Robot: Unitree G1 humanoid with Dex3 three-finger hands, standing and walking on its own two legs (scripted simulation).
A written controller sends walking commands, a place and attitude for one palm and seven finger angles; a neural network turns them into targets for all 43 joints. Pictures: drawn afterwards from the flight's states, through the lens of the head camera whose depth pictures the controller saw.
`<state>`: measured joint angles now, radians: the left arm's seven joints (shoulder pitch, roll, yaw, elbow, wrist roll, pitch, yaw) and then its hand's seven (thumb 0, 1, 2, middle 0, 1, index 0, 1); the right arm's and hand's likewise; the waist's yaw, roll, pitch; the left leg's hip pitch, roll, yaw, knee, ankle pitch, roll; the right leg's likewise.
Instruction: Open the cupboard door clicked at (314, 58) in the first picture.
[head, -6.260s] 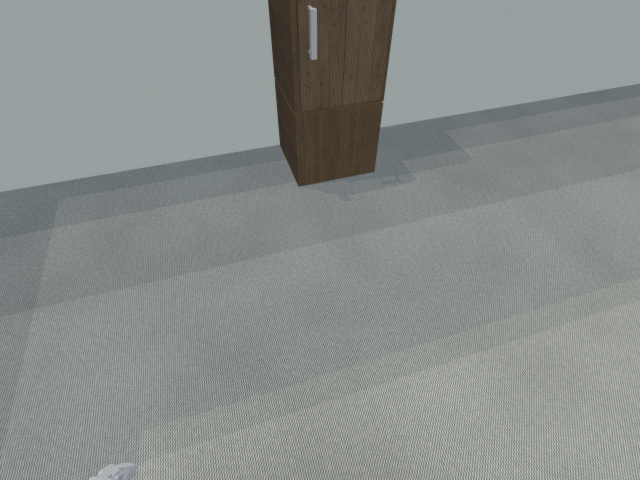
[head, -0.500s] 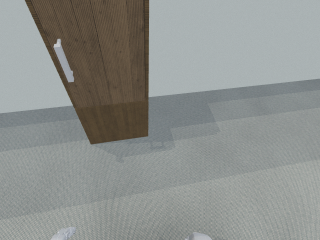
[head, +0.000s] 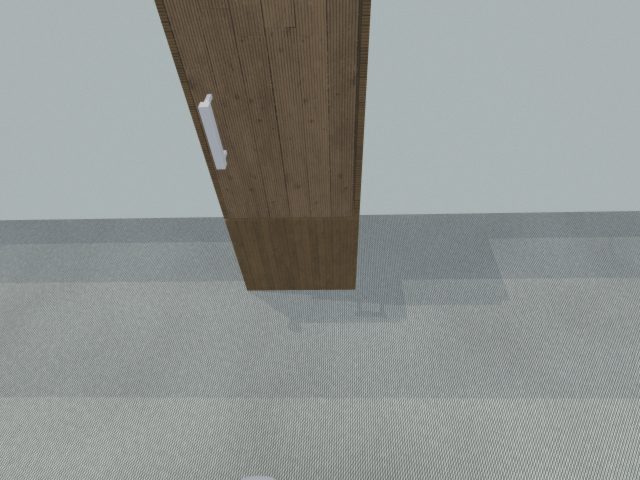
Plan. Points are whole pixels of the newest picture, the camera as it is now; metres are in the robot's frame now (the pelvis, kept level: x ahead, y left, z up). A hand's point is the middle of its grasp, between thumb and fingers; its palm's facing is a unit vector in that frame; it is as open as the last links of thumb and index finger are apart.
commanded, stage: take the last steps up to it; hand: left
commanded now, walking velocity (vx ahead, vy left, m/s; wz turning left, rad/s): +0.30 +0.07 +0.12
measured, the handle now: (215, 132) +0.84 +0.31 -0.03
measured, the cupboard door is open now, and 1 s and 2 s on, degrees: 0 0 0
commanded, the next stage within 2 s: come to a stop and stand still in 0.90 s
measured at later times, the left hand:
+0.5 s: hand out of the picture +0.11 +0.27 -0.18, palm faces +0.07 -0.98 -0.17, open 7.4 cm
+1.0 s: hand (205, 370) +0.32 +0.23 -0.17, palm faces +0.03 -0.97 -0.23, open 7.2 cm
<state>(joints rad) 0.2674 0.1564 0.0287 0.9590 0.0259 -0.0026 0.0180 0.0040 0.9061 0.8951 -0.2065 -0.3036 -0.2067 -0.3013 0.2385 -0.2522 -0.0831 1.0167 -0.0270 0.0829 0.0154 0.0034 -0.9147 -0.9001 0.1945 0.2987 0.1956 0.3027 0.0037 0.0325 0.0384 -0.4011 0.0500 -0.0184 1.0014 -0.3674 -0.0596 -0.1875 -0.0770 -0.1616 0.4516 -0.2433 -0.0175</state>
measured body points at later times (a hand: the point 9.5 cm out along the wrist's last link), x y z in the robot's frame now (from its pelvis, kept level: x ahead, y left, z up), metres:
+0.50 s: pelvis +0.09 +0.09 +0.00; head +0.09 +0.10 +0.45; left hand +0.11 +0.33 -0.16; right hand +0.04 -0.14 -0.15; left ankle +0.00 +0.16 -0.74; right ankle +0.17 -0.05 -0.67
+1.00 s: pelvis +0.28 +0.05 +0.00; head +0.29 +0.04 +0.45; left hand +0.31 +0.28 -0.15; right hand +0.30 -0.18 -0.16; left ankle +0.32 +0.19 -0.69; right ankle +0.29 -0.04 -0.74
